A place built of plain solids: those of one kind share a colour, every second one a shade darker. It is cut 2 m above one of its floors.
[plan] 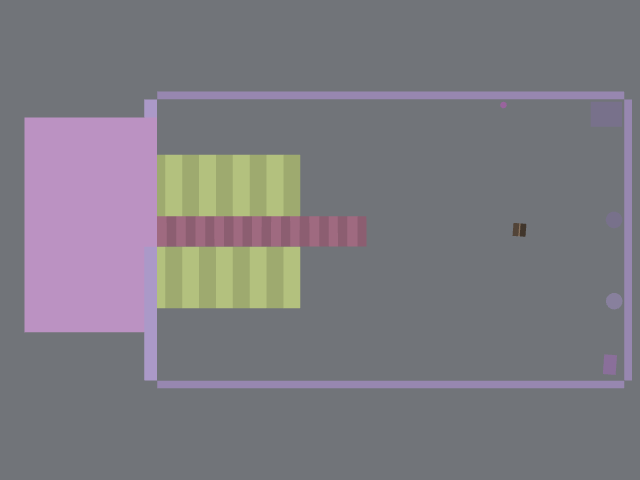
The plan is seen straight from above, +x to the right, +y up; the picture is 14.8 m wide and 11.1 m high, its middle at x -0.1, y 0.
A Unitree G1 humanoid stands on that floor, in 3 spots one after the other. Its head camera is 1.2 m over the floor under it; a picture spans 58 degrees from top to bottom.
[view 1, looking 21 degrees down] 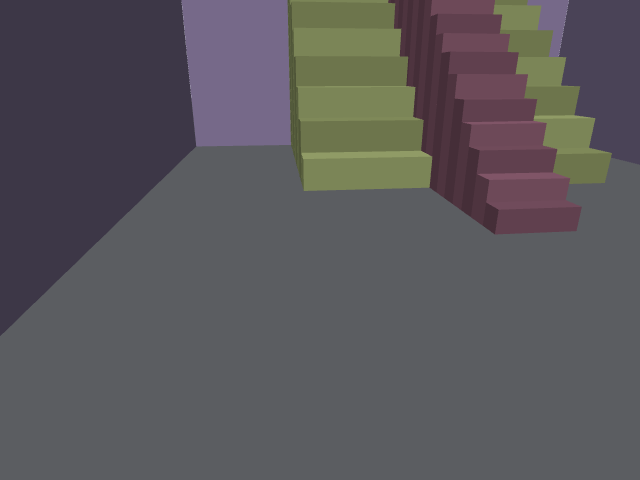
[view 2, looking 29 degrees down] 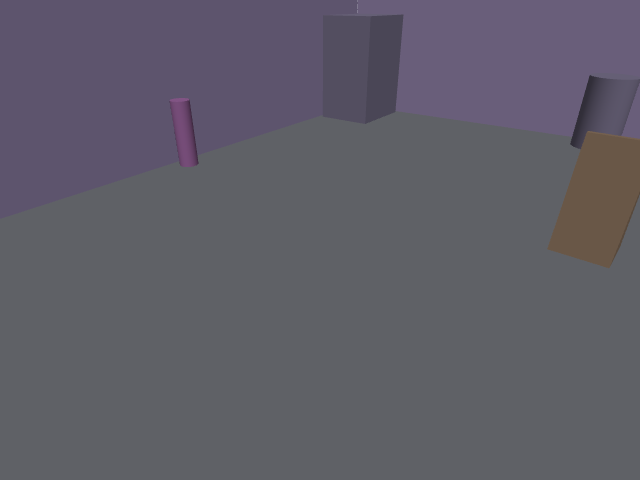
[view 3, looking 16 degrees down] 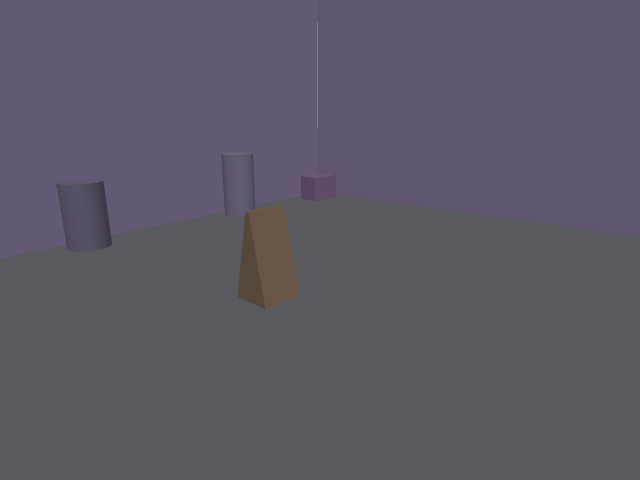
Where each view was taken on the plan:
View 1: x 4.06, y -1.88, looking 174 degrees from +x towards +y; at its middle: ground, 3.35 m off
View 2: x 1.97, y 0.20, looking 36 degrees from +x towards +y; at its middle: ground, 2.48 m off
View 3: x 2.49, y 2.16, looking -51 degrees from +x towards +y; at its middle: ground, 4.35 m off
